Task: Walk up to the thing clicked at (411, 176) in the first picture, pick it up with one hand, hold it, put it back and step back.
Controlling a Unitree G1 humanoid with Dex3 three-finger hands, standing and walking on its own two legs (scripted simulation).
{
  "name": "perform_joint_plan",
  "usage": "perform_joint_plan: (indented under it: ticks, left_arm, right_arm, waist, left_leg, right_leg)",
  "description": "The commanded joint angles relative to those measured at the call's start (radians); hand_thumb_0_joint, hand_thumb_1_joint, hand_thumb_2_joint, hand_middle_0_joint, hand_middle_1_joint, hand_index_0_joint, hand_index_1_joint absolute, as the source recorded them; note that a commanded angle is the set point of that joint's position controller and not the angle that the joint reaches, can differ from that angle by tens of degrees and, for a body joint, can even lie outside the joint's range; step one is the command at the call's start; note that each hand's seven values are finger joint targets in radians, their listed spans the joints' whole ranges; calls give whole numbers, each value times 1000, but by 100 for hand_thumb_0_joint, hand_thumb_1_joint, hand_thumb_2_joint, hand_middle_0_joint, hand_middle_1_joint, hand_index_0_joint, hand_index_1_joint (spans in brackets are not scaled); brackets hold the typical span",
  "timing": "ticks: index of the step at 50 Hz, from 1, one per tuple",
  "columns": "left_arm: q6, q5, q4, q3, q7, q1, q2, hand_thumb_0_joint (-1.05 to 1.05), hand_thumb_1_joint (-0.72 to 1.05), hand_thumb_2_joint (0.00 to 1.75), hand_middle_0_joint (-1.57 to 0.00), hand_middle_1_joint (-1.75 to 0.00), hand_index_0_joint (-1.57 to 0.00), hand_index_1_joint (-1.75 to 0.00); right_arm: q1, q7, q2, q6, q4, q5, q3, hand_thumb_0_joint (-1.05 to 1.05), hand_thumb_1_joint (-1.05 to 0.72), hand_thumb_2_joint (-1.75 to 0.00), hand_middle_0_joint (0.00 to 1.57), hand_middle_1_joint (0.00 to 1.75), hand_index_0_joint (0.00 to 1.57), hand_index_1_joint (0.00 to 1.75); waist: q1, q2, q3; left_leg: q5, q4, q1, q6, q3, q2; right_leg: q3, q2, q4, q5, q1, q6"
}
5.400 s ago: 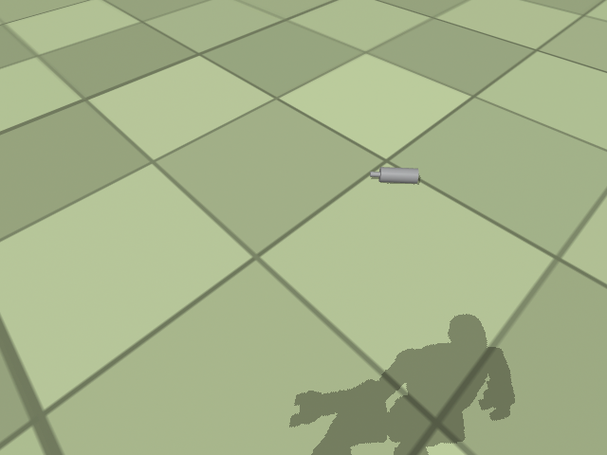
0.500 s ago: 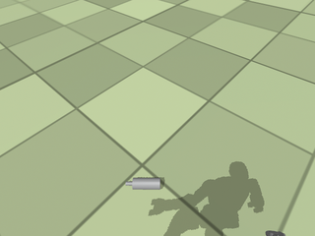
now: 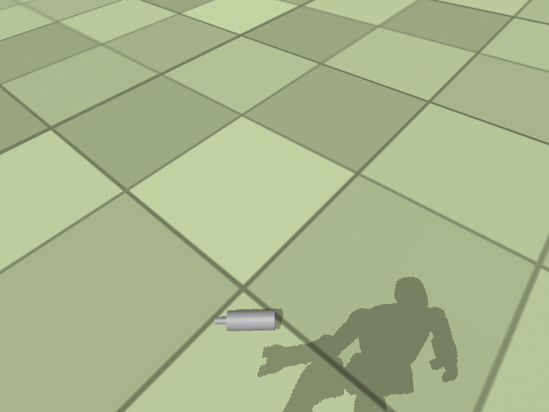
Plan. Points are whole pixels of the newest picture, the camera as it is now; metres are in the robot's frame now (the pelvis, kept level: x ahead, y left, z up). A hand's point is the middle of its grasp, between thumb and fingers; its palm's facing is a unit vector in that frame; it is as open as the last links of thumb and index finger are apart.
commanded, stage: walk up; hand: left
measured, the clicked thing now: (245, 320) +0.55 +0.16 -0.74
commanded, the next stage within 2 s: none
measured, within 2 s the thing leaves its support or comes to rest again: neither
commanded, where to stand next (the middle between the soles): +0.08 +0.00 m, yaw -1 degrees
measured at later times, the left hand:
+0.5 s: hand out of the picture +0.08 +0.35 -0.18, palm faces -0.01 -0.92 -0.39, open 7.4 cm
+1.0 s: hand out of the picture +0.10 +0.26 -0.17, palm faces -0.06 -0.93 -0.37, open 7.4 cm
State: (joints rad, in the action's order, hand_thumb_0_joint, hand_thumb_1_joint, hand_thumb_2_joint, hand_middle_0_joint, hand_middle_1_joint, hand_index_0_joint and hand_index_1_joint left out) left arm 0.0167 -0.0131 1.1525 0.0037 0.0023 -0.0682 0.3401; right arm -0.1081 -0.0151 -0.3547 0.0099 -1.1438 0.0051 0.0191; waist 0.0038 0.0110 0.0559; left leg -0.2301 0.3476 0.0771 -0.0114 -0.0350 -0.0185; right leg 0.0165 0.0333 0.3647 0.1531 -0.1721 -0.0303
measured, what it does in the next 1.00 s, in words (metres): steps on the spot: left foot, then right foot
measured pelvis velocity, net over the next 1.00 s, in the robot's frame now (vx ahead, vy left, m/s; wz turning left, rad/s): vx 0.00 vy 0.00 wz -0.02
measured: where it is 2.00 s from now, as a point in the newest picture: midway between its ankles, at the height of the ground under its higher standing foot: outside the picture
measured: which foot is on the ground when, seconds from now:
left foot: down 0.00-0.16, up 0.18-0.30, down 0.32-0.76, up 0.78-1.00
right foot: down 0.00-0.36, up 0.38-0.72, down 0.74-1.00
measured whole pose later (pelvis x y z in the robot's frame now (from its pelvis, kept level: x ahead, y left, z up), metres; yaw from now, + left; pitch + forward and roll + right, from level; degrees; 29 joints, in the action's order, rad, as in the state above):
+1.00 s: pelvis +0.00 +0.00 -0.03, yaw -1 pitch -1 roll -1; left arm 0.01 -0.03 0.84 0.04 0.02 -0.21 0.37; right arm -0.29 -0.01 -0.41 0.02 -0.89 0.04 0.05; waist 0.00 0.01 0.09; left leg -0.53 0.86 0.38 0.02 -0.01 0.01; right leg -0.01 0.02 0.73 0.38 -0.34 0.00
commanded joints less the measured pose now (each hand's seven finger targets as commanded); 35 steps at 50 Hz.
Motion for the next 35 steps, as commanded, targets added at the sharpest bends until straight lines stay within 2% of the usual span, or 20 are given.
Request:
perform_joint_plan:
  ticks: [1,4,5,6,7,8,9,10,13,15,16,17,18,19,21,22,28,31,32,35]
  left_arm:
    - [23,1,-68,43,-16,58,216,0,90,90,-20,-30,-20,-30]
    - [22,1,-66,44,-16,55,218,0,90,90,-20,-30,-20,-30]
    - [30,-11,-75,78,-19,-59,298,0,90,90,-20,-30,-20,-30]
    - [33,-19,-68,90,-21,-124,323,0,90,90,-20,-30,-20,-30]
    - [37,-25,-67,107,-23,-172,350,0,90,90,-20,-30,-20,-30]
    - [42,-32,-85,126,-27,-194,382,0,90,90,-20,-30,-20,-30]
    - [51,-37,-119,135,-33,-182,396,0,90,90,-20,-30,-20,-30]
    - [58,-35,-142,130,-36,-153,369,0,90,90,-20,-30,-20,-30]
    - [53,-39,-209,113,-18,-33,316,0,90,90,-20,-30,-20,-30]
    - [13,-8,-228,70,-1,56,216,0,90,90,-20,-30,-20,-30]
    - [-10,8,-245,72,1,33,190,0,90,90,-20,-30,-20,-30]
    - [-35,1,-282,80,0,9,194,0,90,90,-20,-30,-20,-30]
    - [-66,-7,-281,101,-8,-33,237,0,90,90,-20,-30,-20,-30]
    - [-85,-5,-269,105,-14,-68,268,0,90,90,-20,-30,-20,-30]
    - [-107,-4,-282,109,-4,-111,263,0,90,90,-20,-30,-20,-30]
    - [-111,-8,-286,116,5,-128,273,0,90,90,-20,-30,-20,-30]
    - [-110,-22,-351,125,44,-136,277,0,90,90,-20,-30,-20,-30]
    - [-91,-14,-353,120,48,-112,269,0,90,90,-20,-30,-20,-30]
    - [-85,-12,-342,122,46,-133,266,0,90,90,-20,-30,-20,-30]
    - [-72,-18,-298,136,40,-206,246,0,90,90,-20,-30,-20,-30]
  right_arm:
    - [56,14,-208,-27,64,5,38,0,-90,-90,20,30,20,30]
    - [55,14,-207,-27,67,4,40,0,-90,-90,20,30,20,30]
    - [10,-7,-296,-13,122,33,85,0,-90,-90,20,30,20,30]
    - [24,-18,-275,-6,139,40,85,0,-90,-90,20,30,20,30]
    - [35,-28,-240,0,164,45,82,0,-90,-90,20,30,20,30]
    - [56,-41,-226,8,192,51,83,0,-90,-90,20,30,20,30]
    - [59,-49,-233,7,215,59,87,0,-90,-90,20,30,20,30]
    - [41,-52,-244,2,218,54,94,0,-90,-90,20,30,20,30]
    - [-57,-52,-213,-23,203,32,97,0,-90,-90,20,30,20,30]
    - [-162,-21,-178,-49,127,23,94,0,-90,-90,20,30,20,30]
    - [-175,4,-246,-52,128,30,111,0,-90,-90,20,30,20,30]
    - [-206,31,-359,-50,147,32,134,0,-90,-90,20,30,20,30]
    - [-176,48,-425,-49,180,15,139,0,-90,-90,20,30,20,30]
    - [-143,59,-420,-49,198,10,141,0,-90,-90,20,30,20,30]
    - [-112,86,-375,-52,223,12,135,0,-90,-90,20,30,20,30]
    - [-130,97,-373,-56,234,11,141,0,-90,-90,20,30,20,30]
    - [-209,104,-368,-76,285,16,152,0,-90,-90,20,30,20,30]
    - [-172,85,-373,-73,329,26,145,0,-90,-90,20,30,20,30]
    - [-131,77,-372,-66,347,28,139,0,-90,-90,20,30,20,30]
    - [-91,57,-368,-42,374,28,124,0,-90,-90,20,30,20,30]
  waist:
    - [-6,-13,-92]
    - [-4,-18,-82]
    - [-16,27,-117]
    - [-43,0,-71]
    - [-63,-91,-23]
    - [-88,-193,28]
    - [-86,-176,67]
    - [-67,-136,58]
    - [2,-196,-21]
    - [71,-136,-37]
    - [65,-52,4]
    - [63,99,0]
    - [54,123,-43]
    - [31,70,-61]
    - [-10,45,-83]
    - [-8,58,-99]
    - [11,142,-89]
    - [22,213,-56]
    - [2,229,-45]
    - [-25,229,-52]
  left_leg:
    - [108,-77,35,37,79,-99]
    - [115,-74,36,38,76,-101]
    - [-240,26,95,76,41,-53]
    - [-382,75,214,77,40,-40]
    - [-386,184,349,68,22,-16]
    - [-329,398,477,57,40,-8]
    - [-264,471,543,53,113,-65]
    - [-233,496,534,48,141,-94]
    - [-256,304,309,42,99,-93]
    - [77,62,-35,-4,-5,2]
    - [237,21,-11,-2,62,-41]
    - [403,-12,51,61,280,-223]
    - [486,-36,151,220,468,-415]
    - [533,10,150,276,483,-438]
    - [641,107,38,221,307,-344]
    - [627,132,22,190,264,-318]
    - [280,123,-4,219,227,-296]
    - [210,127,117,237,194,-300]
    - [181,140,201,232,161,-285]
    - [115,235,338,202,130,-238]
  right_leg:
    - [66,87,-40,-136,67,38]
    - [60,82,-39,-139,60,38]
    - [71,68,-7,265,118,82]
    - [152,115,-45,448,117,115]
    - [295,194,-121,602,144,160]
    - [457,310,-226,673,150,226]
    - [514,377,-236,609,141,279]
    - [471,361,-213,508,133,287]
    - [226,249,-124,273,23,233]
    - [23,107,103,-41,-220,133]
    - [-21,16,256,-84,-264,84]
    - [-1,-74,416,97,-310,46]
    - [97,-79,579,455,-251,30]
    - [156,-66,735,471,-238,36]
    - [205,-49,867,393,-347,48]
    - [214,-42,898,349,-370,49]
    - [183,-33,774,279,-425,21]
    - [86,-1,581,327,-304,17]
    - [33,-1,530,320,-226,22]
    - [-69,-53,329,254,-43,39]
